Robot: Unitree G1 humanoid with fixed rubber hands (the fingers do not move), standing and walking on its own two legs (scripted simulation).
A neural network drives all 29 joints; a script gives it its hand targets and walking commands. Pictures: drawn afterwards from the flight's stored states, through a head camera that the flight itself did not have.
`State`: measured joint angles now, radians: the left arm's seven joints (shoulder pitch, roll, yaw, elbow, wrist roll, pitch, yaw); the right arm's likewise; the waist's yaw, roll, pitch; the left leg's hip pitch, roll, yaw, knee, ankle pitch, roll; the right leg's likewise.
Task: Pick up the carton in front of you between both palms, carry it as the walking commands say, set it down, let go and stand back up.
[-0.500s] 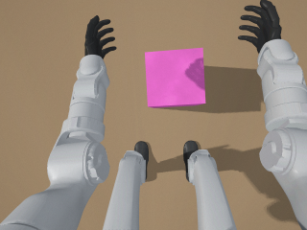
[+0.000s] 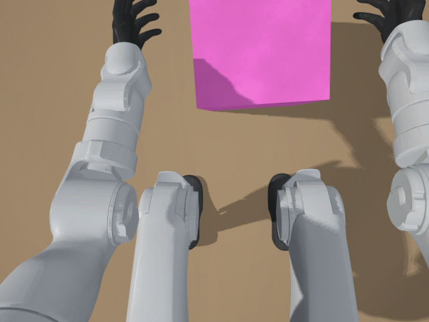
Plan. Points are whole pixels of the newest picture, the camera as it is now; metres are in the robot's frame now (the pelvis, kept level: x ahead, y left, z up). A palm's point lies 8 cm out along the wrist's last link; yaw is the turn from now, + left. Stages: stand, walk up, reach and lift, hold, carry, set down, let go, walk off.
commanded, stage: reach and lift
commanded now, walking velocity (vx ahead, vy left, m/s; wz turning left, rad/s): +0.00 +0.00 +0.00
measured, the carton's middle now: (253, 55) +0.52 -0.05 -0.30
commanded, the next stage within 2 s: none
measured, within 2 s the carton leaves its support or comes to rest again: leaves its support in 1.04 s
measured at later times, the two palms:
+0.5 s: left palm (150, 50) +0.53 +0.14 -0.23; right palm (358, 37) +0.52 -0.22 -0.24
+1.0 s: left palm (167, 46) +0.53 +0.10 -0.23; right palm (342, 33) +0.53 -0.19 -0.23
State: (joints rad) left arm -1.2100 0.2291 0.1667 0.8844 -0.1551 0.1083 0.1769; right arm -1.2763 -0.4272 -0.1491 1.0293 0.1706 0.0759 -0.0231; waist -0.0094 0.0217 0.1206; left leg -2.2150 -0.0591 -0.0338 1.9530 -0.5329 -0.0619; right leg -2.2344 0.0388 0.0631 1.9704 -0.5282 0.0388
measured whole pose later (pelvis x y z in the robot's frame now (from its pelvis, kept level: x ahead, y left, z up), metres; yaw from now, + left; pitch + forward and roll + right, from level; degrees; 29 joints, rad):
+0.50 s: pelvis +0.00 +0.00 -0.06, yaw +0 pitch +38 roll +2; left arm -1.36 0.27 0.08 1.09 -0.26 0.02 0.17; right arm -1.41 -0.42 -0.04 1.18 0.23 0.00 -0.06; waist -0.02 0.04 0.31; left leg -2.28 -0.06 -0.03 2.18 -0.57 -0.07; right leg -2.30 0.01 0.05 2.20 -0.57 0.02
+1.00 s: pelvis -0.01 +0.00 -0.06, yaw +0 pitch +37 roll +1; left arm -1.44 0.18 0.24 1.11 -0.10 0.07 0.19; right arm -1.52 -0.35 -0.06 1.24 0.15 0.07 -0.08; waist -0.03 0.05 0.33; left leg -2.27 -0.09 -0.04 2.17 -0.55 -0.08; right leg -2.29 0.02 0.05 2.19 -0.55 0.03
